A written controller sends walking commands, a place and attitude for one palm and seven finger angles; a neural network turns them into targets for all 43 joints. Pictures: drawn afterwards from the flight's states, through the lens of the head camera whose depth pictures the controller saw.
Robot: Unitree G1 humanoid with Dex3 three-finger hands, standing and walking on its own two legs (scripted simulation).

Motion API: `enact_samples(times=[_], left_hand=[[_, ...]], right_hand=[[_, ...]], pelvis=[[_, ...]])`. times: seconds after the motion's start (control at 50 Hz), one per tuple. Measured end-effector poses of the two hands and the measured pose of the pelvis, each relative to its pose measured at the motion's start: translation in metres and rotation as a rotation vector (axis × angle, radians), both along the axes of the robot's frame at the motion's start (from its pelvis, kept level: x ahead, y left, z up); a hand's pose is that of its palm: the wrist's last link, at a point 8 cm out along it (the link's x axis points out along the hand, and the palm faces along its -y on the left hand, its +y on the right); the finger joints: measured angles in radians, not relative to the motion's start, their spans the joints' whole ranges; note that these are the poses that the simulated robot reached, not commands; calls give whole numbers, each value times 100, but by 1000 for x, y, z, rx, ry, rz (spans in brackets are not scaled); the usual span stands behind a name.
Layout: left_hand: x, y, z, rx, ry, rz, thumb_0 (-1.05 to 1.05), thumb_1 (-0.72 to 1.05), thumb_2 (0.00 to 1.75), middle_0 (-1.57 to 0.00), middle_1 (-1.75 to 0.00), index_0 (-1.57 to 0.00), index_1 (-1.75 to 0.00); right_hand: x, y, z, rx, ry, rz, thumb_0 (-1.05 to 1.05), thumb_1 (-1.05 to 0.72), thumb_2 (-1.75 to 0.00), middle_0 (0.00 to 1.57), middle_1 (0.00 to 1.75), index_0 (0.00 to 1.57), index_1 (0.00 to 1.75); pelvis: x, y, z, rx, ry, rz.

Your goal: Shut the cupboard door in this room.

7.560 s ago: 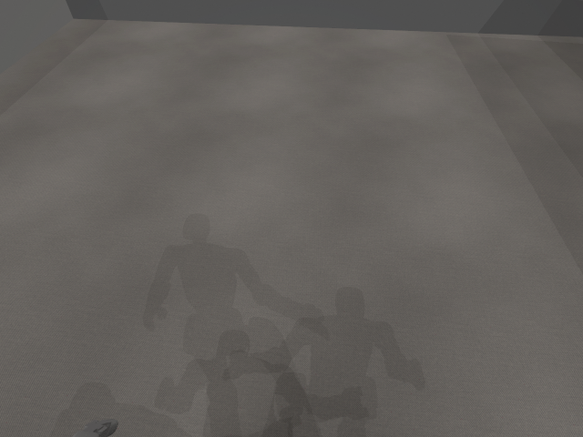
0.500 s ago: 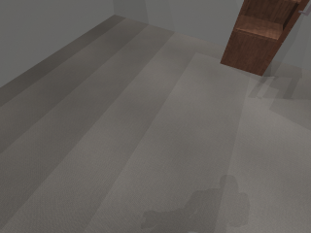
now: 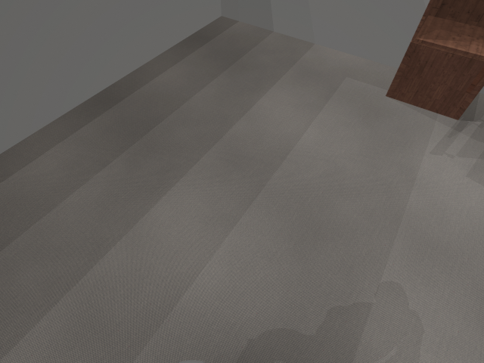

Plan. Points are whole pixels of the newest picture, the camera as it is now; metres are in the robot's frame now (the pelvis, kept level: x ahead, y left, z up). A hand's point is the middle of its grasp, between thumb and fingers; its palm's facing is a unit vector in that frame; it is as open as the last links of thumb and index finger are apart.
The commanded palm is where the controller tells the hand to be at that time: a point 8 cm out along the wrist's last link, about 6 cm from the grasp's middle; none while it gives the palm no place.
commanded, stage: stand and wait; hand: left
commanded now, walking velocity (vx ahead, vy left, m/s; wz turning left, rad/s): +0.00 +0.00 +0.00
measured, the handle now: out of the picture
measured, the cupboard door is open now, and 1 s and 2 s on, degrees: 77 77 77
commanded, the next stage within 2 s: turn or walk to find it in 0.76 s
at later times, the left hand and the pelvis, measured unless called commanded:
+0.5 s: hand out of the picture +0.01 +0.20 -0.17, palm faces +0.03 -0.98 -0.22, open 7.3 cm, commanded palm none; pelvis +0.00 +0.02 +0.00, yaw +0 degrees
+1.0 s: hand out of the picture -0.03 +0.17 -0.17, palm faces +0.10 -0.98 -0.19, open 7.3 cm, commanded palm none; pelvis -0.02 +0.00 +0.00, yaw +3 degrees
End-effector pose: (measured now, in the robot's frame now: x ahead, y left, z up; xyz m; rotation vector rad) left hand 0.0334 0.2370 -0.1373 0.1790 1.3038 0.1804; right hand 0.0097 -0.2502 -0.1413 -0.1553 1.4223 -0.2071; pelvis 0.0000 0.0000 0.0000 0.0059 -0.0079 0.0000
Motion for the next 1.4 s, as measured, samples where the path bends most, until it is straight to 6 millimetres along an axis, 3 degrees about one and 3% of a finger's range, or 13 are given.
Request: enact_samples(times=[0.1,0.18,0.26,0.36,0.5,0.76,0.92,1.02,1.16,1.28,1.4], left_hand=[[-25,31,-20,-15,54,54,0,91,89,-20,-30,-20,-30],[-35,44,-16,-16,101,61,0,91,89,-20,-30,-20,-30],[-33,45,-8,-20,86,59,0,91,89,-19,-30,-20,-30],[-25,35,-4,-20,51,41,0,91,89,-19,-30,-20,-30],[-28,11,0,-18,45,12,0,92,89,-20,-30,-20,-30],[-50,-16,0,-47,98,23,0,92,89,-20,-30,-20,-30],[-64,-25,-3,-52,107,58,0,92,89,-20,-30,-20,-30],[-71,-20,-9,-50,86,103,0,91,89,-20,-30,-20,-30],[-70,5,-21,-56,51,139,0,91,89,-20,-30,-20,-30],[-58,16,-8,-21,11,130,0,91,89,-20,-30,-20,-30],[-62,5,2,10,-22,131,0,91,89,-19,-30,-20,-30]], right_hand=[[28,19,4,-48,-82,65,1,-91,-90,19,29,19,30],[45,40,14,-45,-143,90,1,-91,-90,19,29,19,30],[56,57,16,-19,-176,101,1,-92,-90,19,30,20,30],[57,58,9,10,-192,93,1,-93,-90,20,30,20,30],[34,46,-3,39,-156,42,0,-94,-90,20,30,20,30],[-50,39,-3,62,49,0,1,-92,-90,19,30,19,30],[-67,41,-6,84,87,3,1,-91,-90,19,30,19,30],[-58,39,-10,73,75,36,1,-91,-90,19,30,19,30],[-25,40,-7,16,-15,88,1,-91,-90,19,30,19,30],[1,45,0,20,-87,139,1,-91,-90,19,30,19,30],[18,33,-7,46,-119,159,1,-93,-90,20,30,20,30]], pelvis=[[-3,22,-10,-7,-1,15],[-2,32,-2,-14,-3,10],[-2,36,5,-17,-3,16],[-3,34,4,-1,-10,13],[-3,24,3,7,-24,6],[-7,5,7,3,-26,3],[-15,-1,4,1,-28,30],[-22,2,-1,-13,-22,63],[-28,17,-9,-12,-21,96],[-33,16,-1,-5,-2,116],[-34,5,-1,8,-9,130]])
